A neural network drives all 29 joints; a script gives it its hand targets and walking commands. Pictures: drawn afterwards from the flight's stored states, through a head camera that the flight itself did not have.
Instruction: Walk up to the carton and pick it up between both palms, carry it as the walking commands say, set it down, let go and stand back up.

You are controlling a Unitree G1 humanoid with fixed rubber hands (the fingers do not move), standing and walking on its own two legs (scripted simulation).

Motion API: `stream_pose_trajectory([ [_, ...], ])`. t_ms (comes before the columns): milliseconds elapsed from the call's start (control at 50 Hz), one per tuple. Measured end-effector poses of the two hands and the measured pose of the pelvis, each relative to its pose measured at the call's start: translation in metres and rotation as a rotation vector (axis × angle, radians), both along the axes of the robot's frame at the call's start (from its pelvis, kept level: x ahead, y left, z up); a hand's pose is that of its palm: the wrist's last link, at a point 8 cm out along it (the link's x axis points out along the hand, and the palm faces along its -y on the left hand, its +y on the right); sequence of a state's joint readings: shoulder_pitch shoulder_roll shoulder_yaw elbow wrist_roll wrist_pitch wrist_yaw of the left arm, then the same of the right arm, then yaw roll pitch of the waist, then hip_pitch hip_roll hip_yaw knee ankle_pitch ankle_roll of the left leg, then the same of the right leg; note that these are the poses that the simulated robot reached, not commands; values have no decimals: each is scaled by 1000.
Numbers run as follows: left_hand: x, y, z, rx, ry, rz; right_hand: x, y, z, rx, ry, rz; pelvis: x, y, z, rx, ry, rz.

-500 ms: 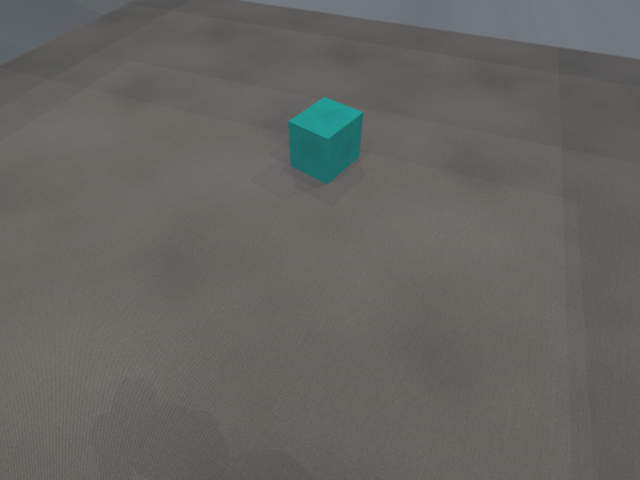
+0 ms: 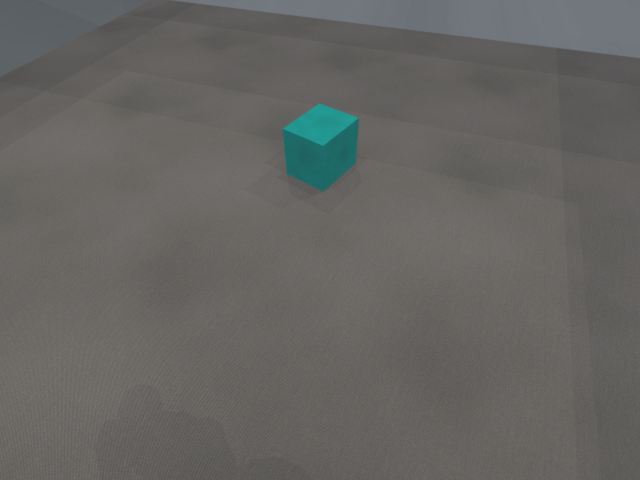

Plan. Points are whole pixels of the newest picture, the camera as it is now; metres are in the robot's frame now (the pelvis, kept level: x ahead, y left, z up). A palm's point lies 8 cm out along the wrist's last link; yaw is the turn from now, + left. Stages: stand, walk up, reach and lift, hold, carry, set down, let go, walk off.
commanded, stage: walk up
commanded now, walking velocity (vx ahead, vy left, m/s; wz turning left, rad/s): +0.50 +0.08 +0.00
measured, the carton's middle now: (321, 146) +1.68 -0.01 -0.63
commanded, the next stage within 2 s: none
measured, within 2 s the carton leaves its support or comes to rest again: neither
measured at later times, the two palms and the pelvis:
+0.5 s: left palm out of the picture +0.11 +0.26 -0.15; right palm (416, 364) +0.33 -0.15 -0.14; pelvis +0.22 +0.06 -0.01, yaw +0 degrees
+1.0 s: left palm (216, 257) +0.55 +0.21 -0.12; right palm (449, 336) +0.39 -0.22 -0.15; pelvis +0.45 -0.01 +0.00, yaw +1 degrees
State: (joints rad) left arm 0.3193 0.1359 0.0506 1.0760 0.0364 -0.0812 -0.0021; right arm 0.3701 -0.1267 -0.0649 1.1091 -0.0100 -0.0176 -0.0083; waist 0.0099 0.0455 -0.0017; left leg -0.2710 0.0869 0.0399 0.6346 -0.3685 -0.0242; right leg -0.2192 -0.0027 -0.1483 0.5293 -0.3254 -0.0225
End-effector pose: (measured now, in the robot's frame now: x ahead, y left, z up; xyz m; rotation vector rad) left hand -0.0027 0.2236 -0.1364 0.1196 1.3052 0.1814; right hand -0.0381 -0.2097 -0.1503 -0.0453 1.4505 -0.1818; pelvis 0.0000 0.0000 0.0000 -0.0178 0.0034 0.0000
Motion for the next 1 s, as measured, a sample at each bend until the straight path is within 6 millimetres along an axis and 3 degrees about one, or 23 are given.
stream_pose_trajectory([
  [60,-5,-5,4,14,25,43,36,-14,1,-4,-24,47,17,-3,2,-2,6,11],
  [180,-27,-14,21,-3,182,102,150,-18,18,-1,-206,88,64,3,15,34,9,6],
  [300,-24,-18,26,-49,323,165,268,11,23,11,-309,169,120,21,10,41,10,25],
  [400,8,-3,7,-93,435,197,361,45,10,-17,-398,227,179,49,-14,19,8,16],
  [440,37,10,-3,-104,439,177,376,54,6,-33,-409,222,196,58,-19,26,-2,5],
  [480,82,27,-11,-95,380,145,374,59,6,-37,-366,211,213,62,-17,29,-13,-4],
  [520,138,43,-17,-75,289,102,362,61,7,-40,-299,183,230,64,-11,31,-25,-5],
  [600,257,63,-13,-45,91,3,339,43,20,-100,-190,97,262,64,2,31,-46,0],
  [680,363,63,4,-35,-76,-73,314,34,31,-95,-70,49,297,57,12,23,-57,7],
  [780,469,42,23,-37,-200,-152,302,27,32,-58,46,-29,344,41,15,27,-55,2],
  [840,520,23,27,-20,-235,-197,311,21,25,-24,96,-73,375,25,11,37,-46,-4],
  [900,560,5,22,13,-272,-205,332,11,7,16,140,-80,409,6,-3,42,-31,2],
  [940,568,-4,19,24,-269,-189,359,3,-1,32,143,-64,425,-2,-6,26,-34,11],
  [1000,555,-10,18,26,-192,-145,424,-11,-3,32,57,-27,451,-10,0,24,-28,10],
])
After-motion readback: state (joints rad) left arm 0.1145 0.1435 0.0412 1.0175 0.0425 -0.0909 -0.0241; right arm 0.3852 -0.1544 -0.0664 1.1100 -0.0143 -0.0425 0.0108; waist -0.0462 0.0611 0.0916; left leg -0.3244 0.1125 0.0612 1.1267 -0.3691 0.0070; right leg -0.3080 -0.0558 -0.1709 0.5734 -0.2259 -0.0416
